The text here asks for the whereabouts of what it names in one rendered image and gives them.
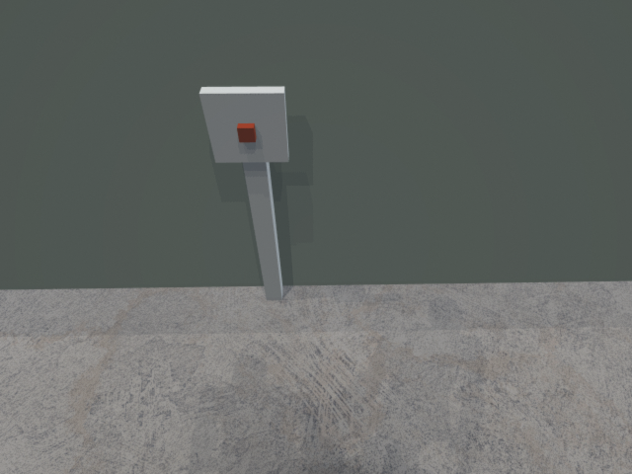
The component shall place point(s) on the panel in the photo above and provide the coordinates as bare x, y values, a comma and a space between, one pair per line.
224, 108

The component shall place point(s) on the button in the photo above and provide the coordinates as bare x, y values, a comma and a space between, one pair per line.
246, 132

